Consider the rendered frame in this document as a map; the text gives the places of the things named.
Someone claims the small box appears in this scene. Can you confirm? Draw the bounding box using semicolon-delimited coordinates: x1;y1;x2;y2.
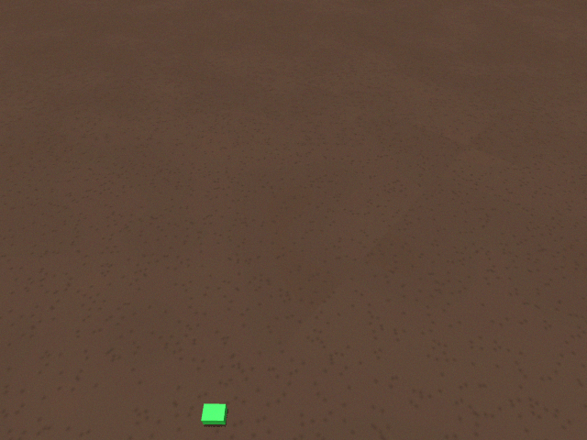
201;404;227;424

